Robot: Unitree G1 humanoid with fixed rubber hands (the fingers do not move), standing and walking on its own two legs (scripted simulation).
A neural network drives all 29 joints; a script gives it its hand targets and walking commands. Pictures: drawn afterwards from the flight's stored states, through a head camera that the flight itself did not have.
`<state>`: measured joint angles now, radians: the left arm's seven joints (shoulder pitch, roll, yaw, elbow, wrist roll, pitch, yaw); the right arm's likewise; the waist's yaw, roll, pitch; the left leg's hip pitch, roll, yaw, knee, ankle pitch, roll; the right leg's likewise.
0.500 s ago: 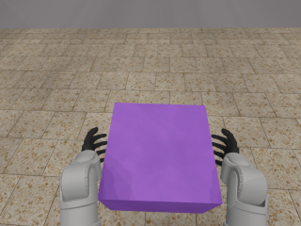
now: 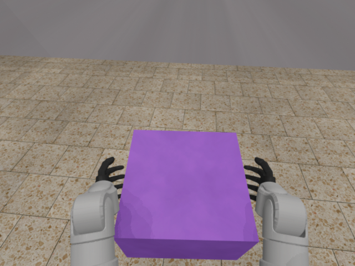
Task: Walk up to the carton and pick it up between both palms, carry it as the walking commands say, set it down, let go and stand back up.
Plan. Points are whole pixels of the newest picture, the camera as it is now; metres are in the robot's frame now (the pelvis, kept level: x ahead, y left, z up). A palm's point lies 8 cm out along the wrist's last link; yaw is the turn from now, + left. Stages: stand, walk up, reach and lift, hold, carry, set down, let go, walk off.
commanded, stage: carry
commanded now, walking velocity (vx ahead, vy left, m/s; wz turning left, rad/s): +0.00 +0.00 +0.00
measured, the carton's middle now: (183, 192) +0.31 +0.00 +0.01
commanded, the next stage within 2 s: hold in 1.46 s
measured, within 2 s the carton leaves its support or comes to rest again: neither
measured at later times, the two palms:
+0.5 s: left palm (96, 188) +0.28 +0.19 +0.08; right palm (253, 187) +0.28 -0.15 +0.08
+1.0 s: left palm (97, 178) +0.30 +0.19 +0.08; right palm (248, 179) +0.30 -0.14 +0.08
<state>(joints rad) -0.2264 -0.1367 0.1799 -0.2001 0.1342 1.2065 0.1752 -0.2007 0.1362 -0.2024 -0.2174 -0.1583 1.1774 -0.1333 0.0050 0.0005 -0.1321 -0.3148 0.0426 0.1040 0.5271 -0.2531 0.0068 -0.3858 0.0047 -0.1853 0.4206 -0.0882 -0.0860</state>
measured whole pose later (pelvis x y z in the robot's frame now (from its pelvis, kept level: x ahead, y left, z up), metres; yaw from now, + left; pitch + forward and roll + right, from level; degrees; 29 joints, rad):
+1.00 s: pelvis +0.03 +0.03 +0.00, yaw +0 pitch +3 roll +0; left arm -0.20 -0.14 0.18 -0.25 0.15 1.18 0.16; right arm -0.19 0.14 -0.18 -0.24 -0.13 1.15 -0.15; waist -0.01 -0.01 -0.10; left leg -0.28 0.00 0.12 0.53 -0.31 0.04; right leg -0.40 -0.04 -0.15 0.51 -0.17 -0.05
